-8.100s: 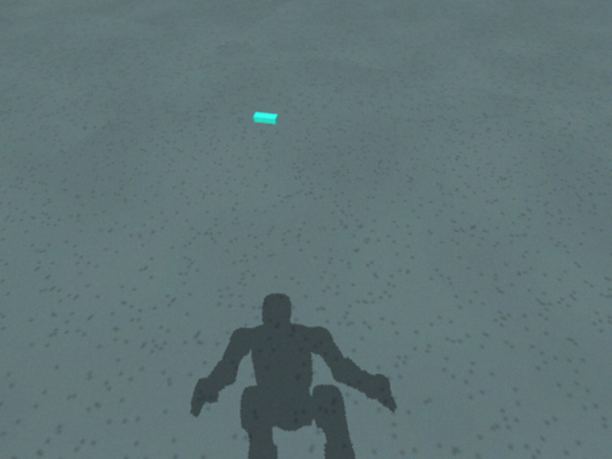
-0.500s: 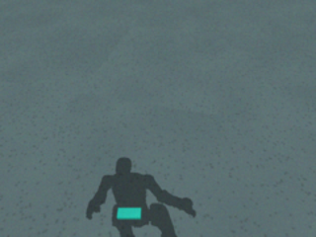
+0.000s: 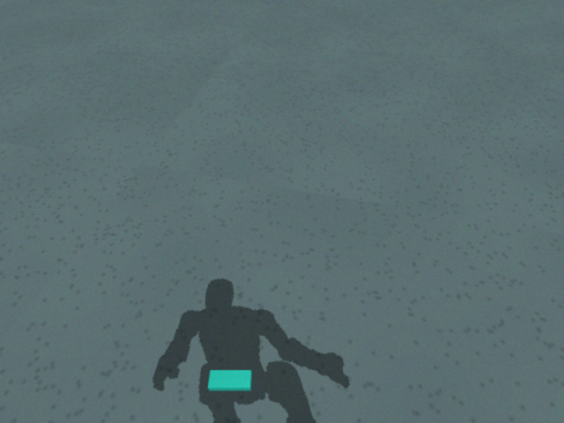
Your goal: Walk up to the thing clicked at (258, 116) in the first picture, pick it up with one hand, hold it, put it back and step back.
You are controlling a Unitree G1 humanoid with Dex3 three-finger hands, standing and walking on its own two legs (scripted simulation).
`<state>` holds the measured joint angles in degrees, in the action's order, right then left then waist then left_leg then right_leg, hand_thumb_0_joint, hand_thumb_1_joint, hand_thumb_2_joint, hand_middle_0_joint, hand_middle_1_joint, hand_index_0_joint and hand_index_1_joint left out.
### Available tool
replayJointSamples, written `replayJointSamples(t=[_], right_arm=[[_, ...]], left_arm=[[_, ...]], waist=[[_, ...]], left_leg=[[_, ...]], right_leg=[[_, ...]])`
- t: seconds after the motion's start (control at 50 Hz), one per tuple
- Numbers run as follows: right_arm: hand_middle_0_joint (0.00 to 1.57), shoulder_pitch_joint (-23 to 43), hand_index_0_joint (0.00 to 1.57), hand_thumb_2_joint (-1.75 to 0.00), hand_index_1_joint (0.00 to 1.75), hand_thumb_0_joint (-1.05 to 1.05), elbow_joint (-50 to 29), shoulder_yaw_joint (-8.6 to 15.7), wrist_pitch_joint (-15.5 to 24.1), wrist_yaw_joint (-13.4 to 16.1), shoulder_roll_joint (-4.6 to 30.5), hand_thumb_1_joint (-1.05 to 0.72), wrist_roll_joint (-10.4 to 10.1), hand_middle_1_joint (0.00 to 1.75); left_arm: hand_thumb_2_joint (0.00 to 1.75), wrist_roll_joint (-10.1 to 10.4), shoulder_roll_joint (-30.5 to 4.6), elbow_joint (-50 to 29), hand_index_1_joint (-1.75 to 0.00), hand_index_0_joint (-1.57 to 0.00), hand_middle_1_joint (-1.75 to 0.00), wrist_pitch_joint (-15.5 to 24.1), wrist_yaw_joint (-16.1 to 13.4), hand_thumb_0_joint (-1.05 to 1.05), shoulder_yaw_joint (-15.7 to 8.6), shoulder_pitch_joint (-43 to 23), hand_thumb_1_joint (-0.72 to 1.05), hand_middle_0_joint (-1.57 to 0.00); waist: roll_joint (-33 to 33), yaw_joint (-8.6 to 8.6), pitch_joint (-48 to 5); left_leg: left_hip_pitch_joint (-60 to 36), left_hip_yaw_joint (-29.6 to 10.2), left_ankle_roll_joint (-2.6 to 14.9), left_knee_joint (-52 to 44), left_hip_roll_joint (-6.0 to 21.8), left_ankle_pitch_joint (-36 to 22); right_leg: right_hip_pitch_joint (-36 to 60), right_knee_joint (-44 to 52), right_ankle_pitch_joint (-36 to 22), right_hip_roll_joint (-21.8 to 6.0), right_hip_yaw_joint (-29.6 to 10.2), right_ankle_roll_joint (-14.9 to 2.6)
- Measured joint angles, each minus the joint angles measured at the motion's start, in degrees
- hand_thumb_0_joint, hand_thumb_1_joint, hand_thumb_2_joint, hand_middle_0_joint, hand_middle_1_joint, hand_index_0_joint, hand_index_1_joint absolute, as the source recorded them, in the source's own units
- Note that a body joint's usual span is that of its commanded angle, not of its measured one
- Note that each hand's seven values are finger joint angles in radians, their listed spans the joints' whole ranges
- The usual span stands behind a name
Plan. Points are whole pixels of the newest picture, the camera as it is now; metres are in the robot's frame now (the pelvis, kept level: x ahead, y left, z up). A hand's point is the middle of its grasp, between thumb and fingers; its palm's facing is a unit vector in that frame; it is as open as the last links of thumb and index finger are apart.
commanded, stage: stand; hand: left
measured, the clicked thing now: (230, 380) +0.40 +0.19 -0.77
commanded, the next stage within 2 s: walk up in 0.94 s
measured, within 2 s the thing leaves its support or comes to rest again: neither
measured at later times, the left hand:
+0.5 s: hand out of the picture +0.08 +0.25 -0.16, palm faces -0.03 -0.94 -0.34, open 7.3 cm
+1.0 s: hand out of the picture +0.09 +0.26 -0.16, palm faces -0.03 -0.94 -0.34, open 7.3 cm
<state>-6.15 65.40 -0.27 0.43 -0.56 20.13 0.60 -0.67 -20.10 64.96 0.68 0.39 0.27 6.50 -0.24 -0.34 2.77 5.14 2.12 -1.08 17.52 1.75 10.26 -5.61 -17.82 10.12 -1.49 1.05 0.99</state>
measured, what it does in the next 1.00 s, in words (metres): stands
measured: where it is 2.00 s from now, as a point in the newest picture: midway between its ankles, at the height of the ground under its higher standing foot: outside the picture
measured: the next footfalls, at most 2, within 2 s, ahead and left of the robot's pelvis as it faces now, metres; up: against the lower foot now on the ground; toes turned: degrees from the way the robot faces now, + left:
right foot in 1.24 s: +0.01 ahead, -0.20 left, +0.00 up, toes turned +0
left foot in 1.54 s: +0.00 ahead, +0.05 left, +0.00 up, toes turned -1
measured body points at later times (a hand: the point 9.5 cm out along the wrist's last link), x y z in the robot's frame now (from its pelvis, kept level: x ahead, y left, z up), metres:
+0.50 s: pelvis +0.01 +0.00 +0.00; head +0.02 +0.00 +0.45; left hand +0.08 +0.30 -0.13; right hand +0.08 -0.30 -0.13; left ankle -0.01 +0.13 -0.75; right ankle +0.00 -0.13 -0.75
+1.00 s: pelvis +0.01 +0.00 +0.00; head +0.03 +0.00 +0.45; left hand +0.09 +0.31 -0.14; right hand +0.08 -0.30 -0.13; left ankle -0.01 +0.13 -0.75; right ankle +0.00 -0.13 -0.75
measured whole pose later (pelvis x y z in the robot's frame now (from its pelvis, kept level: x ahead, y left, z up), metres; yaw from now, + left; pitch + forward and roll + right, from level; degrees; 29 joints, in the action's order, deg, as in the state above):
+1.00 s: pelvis +0.01 +0.00 +0.00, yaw +0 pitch -1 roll +0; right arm -6.2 63.0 0.6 0.8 0.2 19.7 0.0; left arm -1.4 -21.1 62.2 -1.0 1.1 -1.7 6.4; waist -1.1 -0.3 3.8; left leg 6.2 2.3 -0.9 19.5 1.5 11.7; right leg -7.6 -21.6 12.4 -1.8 0.8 0.9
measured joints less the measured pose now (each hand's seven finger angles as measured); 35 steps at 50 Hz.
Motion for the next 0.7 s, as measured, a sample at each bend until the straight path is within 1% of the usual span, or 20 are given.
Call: replayJointSamples(t=[0.7], right_arm=[[0.2, 0.2, 0.2, -0.9, 0.3, 0.0, -0.6, 0.0, 0.1, 0.2, 0.0, -0.91, 0.0, 0.3]], left_arm=[[0.9, -0.1, 0.0, -0.3, -0.3, -0.21, -0.3, 0.0, -0.1, 0.01, -0.1, 0.0, 0.91, -0.21]], waist=[[0.0, 0.12, 0.0]], left_leg=[[-0.4, 0.1, 0.1, -0.3, -0.2, 0.5]], right_leg=[[0.4, 0.2, 0.6, -0.2, 0.0, 0.17]])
